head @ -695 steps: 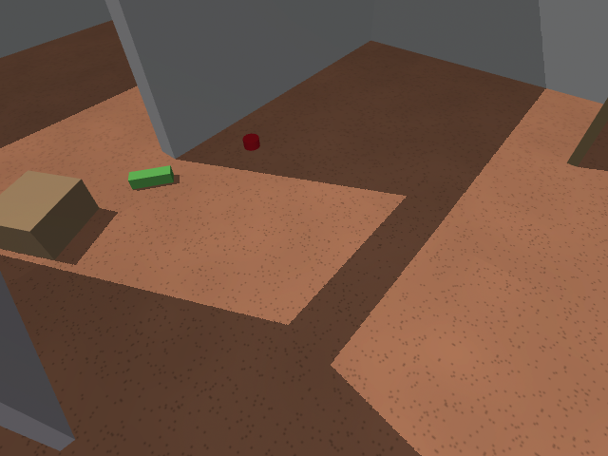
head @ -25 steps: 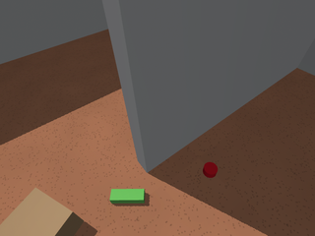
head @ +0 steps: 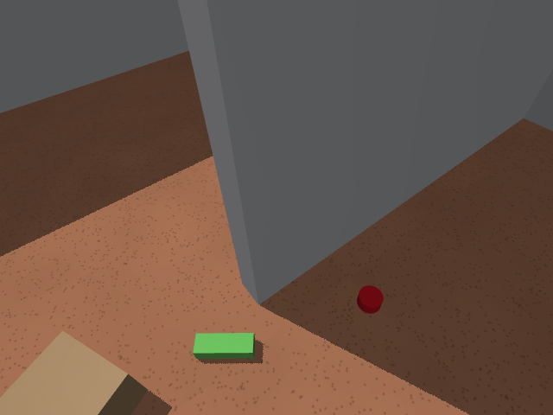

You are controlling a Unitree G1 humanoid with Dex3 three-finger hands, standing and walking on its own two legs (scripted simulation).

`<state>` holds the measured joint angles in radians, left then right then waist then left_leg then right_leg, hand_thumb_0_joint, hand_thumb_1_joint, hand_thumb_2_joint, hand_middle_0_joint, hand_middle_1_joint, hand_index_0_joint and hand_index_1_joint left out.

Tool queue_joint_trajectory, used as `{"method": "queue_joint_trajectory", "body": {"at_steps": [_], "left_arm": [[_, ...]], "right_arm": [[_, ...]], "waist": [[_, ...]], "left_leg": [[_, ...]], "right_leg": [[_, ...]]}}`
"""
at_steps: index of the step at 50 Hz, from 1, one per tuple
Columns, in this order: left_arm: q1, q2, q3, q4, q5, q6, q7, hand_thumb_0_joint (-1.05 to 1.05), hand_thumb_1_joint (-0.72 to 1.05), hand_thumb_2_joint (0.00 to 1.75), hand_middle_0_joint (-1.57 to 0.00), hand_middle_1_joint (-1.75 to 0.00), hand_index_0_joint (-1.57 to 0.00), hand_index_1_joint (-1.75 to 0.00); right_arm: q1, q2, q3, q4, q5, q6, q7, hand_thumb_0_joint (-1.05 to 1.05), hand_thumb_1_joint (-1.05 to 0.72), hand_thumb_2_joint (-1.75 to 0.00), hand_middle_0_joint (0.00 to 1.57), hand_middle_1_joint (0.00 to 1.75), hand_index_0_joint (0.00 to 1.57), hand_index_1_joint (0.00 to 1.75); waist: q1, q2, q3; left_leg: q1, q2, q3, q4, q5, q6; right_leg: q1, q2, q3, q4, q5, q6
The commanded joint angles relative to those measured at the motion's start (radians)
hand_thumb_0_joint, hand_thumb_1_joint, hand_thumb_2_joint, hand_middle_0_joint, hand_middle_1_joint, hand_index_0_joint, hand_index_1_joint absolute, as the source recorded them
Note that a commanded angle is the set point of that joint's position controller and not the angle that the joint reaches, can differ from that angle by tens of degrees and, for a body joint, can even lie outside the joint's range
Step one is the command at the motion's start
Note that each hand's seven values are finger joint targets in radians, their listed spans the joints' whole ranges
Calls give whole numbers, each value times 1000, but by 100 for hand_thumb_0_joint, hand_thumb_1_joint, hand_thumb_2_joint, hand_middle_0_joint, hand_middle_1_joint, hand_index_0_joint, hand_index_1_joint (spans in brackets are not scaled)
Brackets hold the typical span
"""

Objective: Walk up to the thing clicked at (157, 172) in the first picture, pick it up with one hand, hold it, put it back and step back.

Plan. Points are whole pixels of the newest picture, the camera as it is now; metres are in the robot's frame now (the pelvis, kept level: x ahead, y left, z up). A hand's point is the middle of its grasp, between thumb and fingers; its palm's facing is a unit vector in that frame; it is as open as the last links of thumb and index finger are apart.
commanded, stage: stand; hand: left
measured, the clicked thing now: (225, 345) +0.49 +0.25 -0.75
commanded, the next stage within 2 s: walk up in 0.80 s
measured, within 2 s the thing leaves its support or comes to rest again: neither
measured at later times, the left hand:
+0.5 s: hand out of the picture +0.07 +0.26 -0.16, palm faces -0.02 -0.94 -0.35, open 7.4 cm
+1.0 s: hand out of the picture +0.05 +0.29 -0.16, palm faces +0.05 -0.94 -0.35, open 7.4 cm
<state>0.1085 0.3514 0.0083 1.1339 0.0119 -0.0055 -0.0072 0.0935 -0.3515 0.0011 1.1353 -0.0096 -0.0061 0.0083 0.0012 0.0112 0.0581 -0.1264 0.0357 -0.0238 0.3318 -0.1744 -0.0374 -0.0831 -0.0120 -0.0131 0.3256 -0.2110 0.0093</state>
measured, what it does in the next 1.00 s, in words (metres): stands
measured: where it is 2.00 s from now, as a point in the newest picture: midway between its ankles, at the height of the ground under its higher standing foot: outside the picture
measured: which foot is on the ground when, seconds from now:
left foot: down 0.00-1.00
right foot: down 0.00-1.00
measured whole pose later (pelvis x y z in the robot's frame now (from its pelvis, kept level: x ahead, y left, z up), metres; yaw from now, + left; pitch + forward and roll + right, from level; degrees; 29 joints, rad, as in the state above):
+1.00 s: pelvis +0.02 +0.03 -0.01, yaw +2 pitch -2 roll -2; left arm 0.23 0.36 0.07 1.04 0.04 -0.02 -0.03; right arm 0.22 -0.39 -0.06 1.06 -0.04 0.00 0.04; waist 0.03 0.02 0.04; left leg -0.27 0.04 0.00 0.64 -0.44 0.02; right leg -0.05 -0.03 -0.03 0.38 -0.29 0.00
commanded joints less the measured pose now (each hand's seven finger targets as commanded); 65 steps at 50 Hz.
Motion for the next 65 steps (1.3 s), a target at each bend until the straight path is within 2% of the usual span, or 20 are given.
{"method": "queue_joint_trajectory", "body": {"at_steps": [1, 39, 40, 41, 42, 43, 44, 45, 46, 48, 49, 51, 52, 53, 54, 55, 56, 58, 60, 65], "left_arm": [[-25, 220, 40, -59, -4, -24, 15, 0, 90, 90, -20, -30, -20, -30], [-13, 218, 38, -69, -1, -23, 13, 0, 90, 90, -20, -30, -20, -30], [35, 254, 79, -100, 7, -31, 0, 0, 90, 90, -20, -30, -20, -30], [58, 260, 86, -90, 15, -29, -4, 0, 90, 90, -20, -30, -20, -30], [91, 279, 97, -93, 21, -29, -6, 0, 90, 90, -20, -30, -20, -30], [106, 302, 110, -95, 24, -27, -6, 0, 90, 90, -20, -30, -20, -30], [109, 321, 122, -112, 24, -29, -3, 0, 90, 90, -20, -30, -20, -30], [100, 326, 126, -137, 30, -34, -2, 0, 90, 90, -20, -30, -20, -30], [101, 315, 126, -151, 30, -38, -2, 0, 90, 90, -20, -30, -20, -30], [106, 295, 125, -165, 28, -40, -4, 0, 90, 90, -20, -30, -20, -30], [65, 297, 123, -185, 29, -39, -8, 0, 90, 90, -20, -30, -20, -30], [-15, 257, 102, -226, 15, -24, -14, 0, 90, 90, -20, -30, -20, -30], [-7, 187, 80, -246, 5, -19, -15, 0, 90, 90, -20, -30, -20, -30], [54, 109, 58, -261, 2, -11, -11, 0, 90, 90, -20, -30, -20, -30], [108, 209, 86, -214, 4, 8, 5, 0, 90, 90, -20, -30, -20, -30], [132, 243, 90, -202, -4, 12, 7, 0, 90, 90, -20, -30, -20, -30], [125, 247, 87, -208, -8, 10, 6, 0, 90, 90, -20, -30, -20, -30], [169, 215, 84, -201, -14, 8, 4, 0, 90, 90, -20, -30, -20, -30], [164, 204, 78, -202, -14, 15, 1, 0, 90, 90, -20, -30, -20, -30], [101, 181, 62, -227, -13, 24, 8, 0, 90, 90, -20, -30, -20, -30]], "right_arm": [[-38, -212, -33, -62, 3, -21, -17, 0, -90, -90, 20, 30, 20, 30], [-18, -217, -40, -69, 1, -18, -15, 0, -90, -90, 20, 30, 20, 30], [29, -252, -72, -99, -7, -22, 1, 0, -90, -90, 20, 30, 20, 30], [32, -247, -76, -103, -16, -19, 8, 0, -90, -90, 20, 30, 20, 30], [15, -248, -77, -118, -23, -15, 12, 0, -90, -90, 20, 30, 20, 30], [0, -227, -77, -133, -24, -12, 17, 0, -90, -90, 20, 30, 20, 30], [-16, -217, -81, -157, -29, -8, 21, 0, -90, -90, 20, 30, 20, 30], [-15, -217, -85, -171, -31, -12, 22, 0, -90, -90, 20, 30, 20, 30], [-6, -214, -86, -180, -27, -21, 24, 0, -90, -90, 20, 30, 20, 30], [14, -204, -87, -197, -23, -39, 27, 0, -90, -90, 20, 30, 20, 30], [59, -192, -90, -196, -22, -42, 30, 0, -90, -90, 20, 30, 20, 30], [201, -184, -106, -149, -23, -53, 21, 0, -90, -90, 20, 30, 20, 30], [285, -240, -127, -128, -30, -56, 7, 0, -90, -90, 20, 30, 20, 30], [314, -340, -152, -136, -40, -60, -5, 0, -90, -90, 20, 30, 20, 30], [246, -382, -160, -169, -29, -58, -12, 0, -90, -90, 20, 30, 20, 30], [197, -373, -157, -190, -16, -57, -12, 0, -90, -90, 20, 30, 20, 30], [165, -334, -148, -206, -16, -58, -12, 0, -90, -90, 20, 30, 20, 30], [150, -262, -121, -236, -15, -71, -21, 0, -90, -90, 20, 30, 20, 30], [185, -245, -113, -231, -6, -75, -29, 0, -90, -90, 20, 30, 20, 30], [145, -246, -106, -266, -3, -57, -44, 0, -90, -90, 20, 30, 20, 30]], "waist": [[-1, -11, -91], [-3, -8, -75], [6, -12, -152], [19, -33, -89], [40, -52, -40], [53, -117, 23], [61, -183, 87], [65, -162, 134], [63, -134, 154], [50, -140, 103], [16, -159, 68], [-69, -125, -1], [-98, 60, -43], [-80, 293, -46], [-56, 128, -68], [-32, 116, -15], [-17, 95, 14], [17, 111, -11], [0, 102, -32], [-8, 116, -8]], "left_leg": [[39, 94, -63, -29, 210, 46], [26, 92, -71, -38, 126, 52], [22, 29, -40, 26, -205, 102], [-90, 19, -46, 47, -390, 105], [-190, 3, -31, 88, -442, 97], [-303, -32, 17, 180, -416, 77], [-361, -34, 44, 350, -308, 60], [-401, 13, 2, 413, -282, 52], [-416, 33, -15, 393, -276, 55], [-362, 37, -3, 310, -288, 62], [-275, 39, 0, 244, -264, 68], [7, -21, 57, 25, -64, 60], [135, 45, -72, -74, 0, 52], [233, 274, -433, -153, 89, 105], [135, 324, -507, -132, -57, 180], [27, 335, -476, -124, -110, 233], [43, 299, -394, -96, 13, 250], [133, 235, -203, -30, 361, 204], [142, 218, -129, 20, 609, 192], [37, 204, -26, 75, 673, 197]], "right_leg": [[0, -122, 76, -51, 208, -22], [-14, -121, 81, -69, 114, -26], [44, -63, 52, -22, -212, -62], [27, -84, 106, -38, -406, -86], [35, -118, 169, -75, -506, -110], [46, -174, 244, -137, -589, -140], [5, -285, 341, -228, -602, -189], [-6, -340, 376, -227, -478, -233], [10, -334, 347, -200, -332, -246], [51, -289, 259, -132, -76, -228], [22, -268, 207, -97, -41, -208], [-99, -165, 51, 111, 95, -137], [-191, -64, -38, 366, 58, -73], [-421, 90, -26, 567, -352, -17], [-371, 48, 114, 614, -368, -39], [-341, 12, 136, 667, -346, -55], [-361, 5, 149, 709, -322, -60], [-381, -12, 172, 670, -246, -60], [-344, -1, 157, 634, -190, -39], [-237, -6, 83, 411, -119, -24]]}}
